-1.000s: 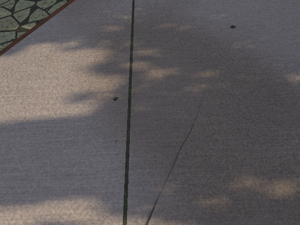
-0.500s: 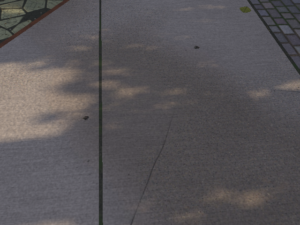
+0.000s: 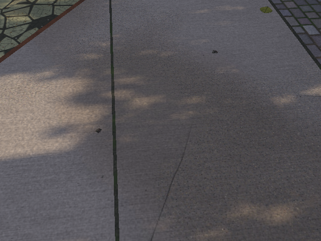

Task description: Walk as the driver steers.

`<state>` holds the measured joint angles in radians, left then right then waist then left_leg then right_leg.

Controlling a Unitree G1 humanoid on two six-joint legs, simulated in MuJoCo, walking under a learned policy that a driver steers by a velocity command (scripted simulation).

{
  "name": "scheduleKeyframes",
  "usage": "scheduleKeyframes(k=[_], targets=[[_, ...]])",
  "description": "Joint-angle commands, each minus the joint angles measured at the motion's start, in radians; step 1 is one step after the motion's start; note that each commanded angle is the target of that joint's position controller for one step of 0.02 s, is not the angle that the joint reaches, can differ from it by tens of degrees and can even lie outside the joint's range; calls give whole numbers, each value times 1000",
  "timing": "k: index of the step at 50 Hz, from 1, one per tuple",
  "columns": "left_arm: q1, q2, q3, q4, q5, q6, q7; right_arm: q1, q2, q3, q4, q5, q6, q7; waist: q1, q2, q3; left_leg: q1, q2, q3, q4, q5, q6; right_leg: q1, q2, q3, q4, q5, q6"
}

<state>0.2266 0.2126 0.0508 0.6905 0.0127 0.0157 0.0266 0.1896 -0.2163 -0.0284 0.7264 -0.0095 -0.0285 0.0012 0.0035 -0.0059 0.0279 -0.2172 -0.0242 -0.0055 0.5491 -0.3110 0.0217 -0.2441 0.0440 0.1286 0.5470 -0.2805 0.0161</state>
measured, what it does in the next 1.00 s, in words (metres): steps on the spot: right foot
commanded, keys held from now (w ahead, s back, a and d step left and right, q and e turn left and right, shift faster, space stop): no key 0.60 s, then w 0.40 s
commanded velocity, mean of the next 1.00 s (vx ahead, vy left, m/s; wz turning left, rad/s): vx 0.10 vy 0.00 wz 0.00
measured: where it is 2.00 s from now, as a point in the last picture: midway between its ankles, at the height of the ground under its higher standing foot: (176, 216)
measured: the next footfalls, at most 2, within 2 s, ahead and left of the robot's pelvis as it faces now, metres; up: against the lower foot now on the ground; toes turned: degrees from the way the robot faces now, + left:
right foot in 0.98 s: +0.15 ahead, -0.15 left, +0.00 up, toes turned -1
left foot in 1.48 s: +0.51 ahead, +0.08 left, +0.00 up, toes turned +2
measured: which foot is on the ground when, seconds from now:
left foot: down 0.00-0.96, up 0.98-1.00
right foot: down 0.00-0.66, up 0.68-0.96, down 0.98-1.00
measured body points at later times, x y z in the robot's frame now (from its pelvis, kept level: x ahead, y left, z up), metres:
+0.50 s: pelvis +0.00 +0.02 +0.00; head +0.01 +0.02 +0.45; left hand +0.11 +0.27 -0.12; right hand +0.12 -0.23 -0.11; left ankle -0.01 +0.11 -0.73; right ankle +0.01 -0.13 -0.73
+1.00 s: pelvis +0.08 -0.04 +0.00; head +0.10 -0.06 +0.45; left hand +0.22 +0.23 -0.10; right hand +0.09 -0.32 -0.14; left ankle -0.01 +0.10 -0.72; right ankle +0.11 -0.15 -0.74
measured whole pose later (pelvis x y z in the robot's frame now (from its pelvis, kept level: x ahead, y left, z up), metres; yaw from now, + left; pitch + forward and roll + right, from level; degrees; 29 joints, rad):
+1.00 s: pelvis +0.08 -0.04 +0.00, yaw +0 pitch +1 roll +0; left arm 0.20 0.26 0.07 0.81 -0.02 -0.09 0.00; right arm 0.37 -0.30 -0.06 0.92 0.02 -0.04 0.00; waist -0.04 0.03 0.00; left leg -0.15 0.01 -0.04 0.61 -0.43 0.02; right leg -0.32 -0.01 -0.04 0.54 -0.25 -0.03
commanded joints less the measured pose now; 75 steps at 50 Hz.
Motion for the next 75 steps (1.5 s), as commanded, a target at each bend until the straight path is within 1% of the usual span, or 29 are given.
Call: scheduleKeyframes(k=[1, 17, 30, 32, 33, 34, 35, 37, 40, 42, 44, 46, 47, 48, 49, 50, 51, 52, 54, 56, 59, 63, 66, 69, 71, 72, 73, 74, 75], targets=[[-6, 100, 30, -68, 0, -12, 7, -23, -98, -26, -63, 1, -17, -2, 2, 9, -45, -21, 76, -83, -110, 139, 23, 36, -59, 52, -66, 200, -17], [18, 84, 37, -37, -2, -10, 23, -3, -88, -28, -11, 3, -22, -2, 0, 8, -33, -12, 80, -98, -147, 138, 41, 47, -62, 44, -79, 204, 7], [52, 89, 37, 46, -5, -12, 37, 11, -93, -26, 66, 6, -17, -4, -6, 11, -18, 8, 84, -108, -181, 158, 54, 52, -67, 37, -97, 206, 23], [67, 72, 32, 71, -8, -10, 40, 31, -98, -26, 90, 9, -11, -9, -12, 42, -23, 11, 82, -131, -234, -116, 71, 36, -31, -9, -71, 41, 19], [55, 78, 34, 69, -14, -14, 41, 45, -137, -38, 97, 16, -6, -15, -27, 88, 5, 15, 113, -192, -275, -296, 106, -34, 1, -56, 1, -81, 16], [25, 86, 35, 55, -19, -25, 40, 70, -176, -49, 104, 23, -2, -21, -42, 136, 48, 28, 199, -311, -337, -445, 160, -142, 3, -92, 78, -147, 10], [-26, 97, 34, 34, -27, -43, 35, 88, -203, -57, 105, 25, -4, -26, -61, 157, 100, 16, 294, -432, -396, -503, 215, -228, -33, -100, 153, -160, 1], [-76, 112, 38, 18, -41, -74, 19, 128, -212, -62, 116, 15, -22, -33, -81, 137, 136, 90, 381, -541, -438, -399, 278, -401, -103, -55, 329, -214, -19], [-61, 107, 36, 42, -39, -102, -7, 103, -187, -56, 105, 32, -35, -28, -64, 76, 77, 195, 322, -402, -431, -197, 236, -425, -139, -78, 276, -152, -40], [-74, 78, 25, 53, -34, -113, -20, 98, -200, -59, 107, 35, -31, -22, -63, 86, 42, 143, 249, -266, -414, -62, 208, -285, -108, -131, 158, -74, -30], [-59, 78, 23, 68, -38, -116, -30, 110, -217, -62, 114, 42, -24, -16, -50, 104, 27, 63, 221, -199, -392, -22, 202, -139, -72, -174, 62, 15, -18], [4, 93, 29, 96, -42, -112, -32, 104, -218, -60, 120, 49, -20, -9, -2, 92, 17, -38, 212, -170, -330, -42, 180, 32, -42, -205, -34, 120, -22], [66, 113, 38, 118, -44, -108, -28, 105, -201, -53, 122, 44, -22, -6, 30, 84, -1, -90, 197, -160, -274, -52, 159, 130, -26, -209, -48, 108, -29], [158, 147, 53, 139, -51, -106, -19, 96, -163, -38, 122, 33, -28, -2, 82, 68, -31, -161, 164, -122, -155, -17, 123, 259, -46, -170, -71, 78, -54], [287, 235, 74, 152, -42, -106, -7, 66, -82, -10, 96, 11, -36, 5, 136, -121, -90, -289, 68, -7, 216, -60, 47, 391, -259, 117, -192, -74, -127], [350, 344, 91, 157, -23, -114, -21, 83, -62, -6, 47, 31, -61, 3, 115, -313, -134, -525, -40, -11, 494, -262, 22, 480, -456, 586, -359, -302, -293], [272, 254, 66, 146, -17, -126, -30, 62, -169, -31, 50, 58, -73, 1, 92, -165, -51, -617, 40, -94, 637, -228, 42, 398, -462, 607, -393, -459, -310], [191, 197, 46, 126, -22, -132, -36, 44, -200, -39, 47, 67, -79, 7, 60, -135, 26, -650, 85, -93, 655, -119, 67, 337, -414, 484, -398, -412, -269], [93, 150, 23, 104, -18, -130, -46, 49, -183, -42, 69, 34, -77, 8, 18, -75, 49, -589, 140, -79, 586, 39, 61, 250, -315, 271, -414, -153, -211], [97, 141, 16, 112, -12, -127, -44, 55, -151, -38, 78, 27, -66, 18, 3, -91, 41, -526, 157, -53, 541, 134, 34, 199, -265, 137, -436, 51, -197], [153, 155, 17, 141, -12, -123, -35, -7, -128, -34, 56, 20, -54, 17, 15, -55, 47, -564, 152, -25, 429, 232, -6, 201, -244, 37, -444, 252, -212], [191, 175, 14, 165, -17, -114, -19, -167, -90, -15, -3, 21, -62, 24, 54, -64, 68, -485, 115, 14, 146, 395, -25, 163, -213, -53, -464, 312, -199], [240, 186, 16, 195, -27, -109, -14, -249, -88, -9, -34, 27, -68, 37, 72, -56, 93, -450, 91, 18, 31, 435, -12, 206, -242, -62, -462, 304, -199], [239, 196, 22, 210, -33, -96, -11, -282, -110, -11, -59, 30, -76, 53, 51, -59, 95, -456, 85, -1, -29, 371, 27, 316, -290, -59, -408, 388, -186], [219, 217, 29, 208, -29, -85, -9, -236, -140, -22, -53, 29, -79, 58, 12, -80, 46, -367, 53, 20, -41, 292, 56, 371, -302, -63, -320, 598, -168], [208, 230, 33, 205, -23, -77, -8, -163, -168, -35, -36, 29, -78, 55, -28, -103, -14, -258, 19, 48, -34, 253, 76, 385, -292, -72, -223, 790, -158], [196, 222, 28, 201, -16, -66, -7, -4, -208, -59, 10, 31, -75, 47, -108, -99, -115, -49, -13, 77, -49, 260, 106, 346, -247, -108, -31, 908, -133], [204, 197, 13, 180, -4, -65, -6, 183, -265, -77, 52, 21, -71, 35, -175, -44, -259, 290, 121, -68, 5, 277, 163, 127, -205, -125, 252, 699, -104], [361, 43, -31, 175, -8, -87, -24, 285, -349, -98, 85, 10, -66, 36, -103, 240, -433, 680, 383, -584, -83, 4, 343, -301, -5, -123, 665, 39, -31]])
